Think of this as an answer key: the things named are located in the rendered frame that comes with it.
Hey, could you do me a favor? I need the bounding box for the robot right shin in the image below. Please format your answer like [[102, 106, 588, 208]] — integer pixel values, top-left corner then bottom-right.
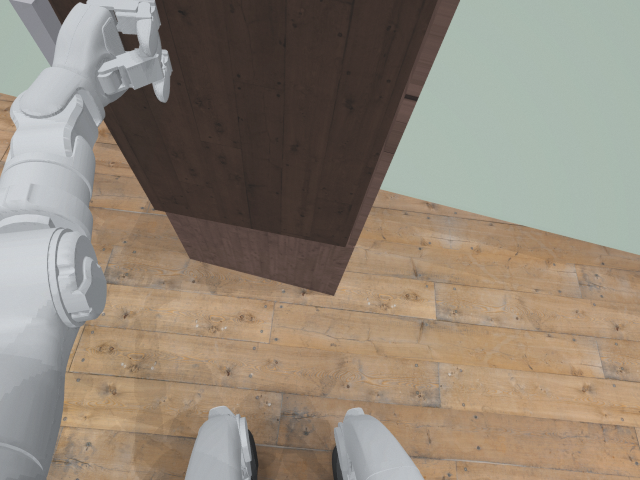
[[342, 408, 365, 480]]

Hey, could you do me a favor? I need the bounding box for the cupboard door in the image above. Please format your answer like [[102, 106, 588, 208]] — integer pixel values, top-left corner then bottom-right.
[[48, 0, 438, 247]]

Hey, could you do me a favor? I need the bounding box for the left robot forearm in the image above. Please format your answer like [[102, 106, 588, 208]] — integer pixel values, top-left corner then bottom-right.
[[0, 67, 105, 242]]

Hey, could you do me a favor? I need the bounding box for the left robot thigh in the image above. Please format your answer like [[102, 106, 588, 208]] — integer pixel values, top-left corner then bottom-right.
[[185, 414, 252, 480]]

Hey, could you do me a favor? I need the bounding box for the left robot upper arm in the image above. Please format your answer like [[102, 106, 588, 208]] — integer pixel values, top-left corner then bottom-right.
[[0, 227, 107, 480]]

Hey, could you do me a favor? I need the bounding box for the left robot hand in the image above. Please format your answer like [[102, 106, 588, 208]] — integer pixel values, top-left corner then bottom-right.
[[52, 0, 173, 107]]

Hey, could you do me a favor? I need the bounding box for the handle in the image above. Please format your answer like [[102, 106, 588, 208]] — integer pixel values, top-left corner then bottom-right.
[[9, 0, 62, 67]]

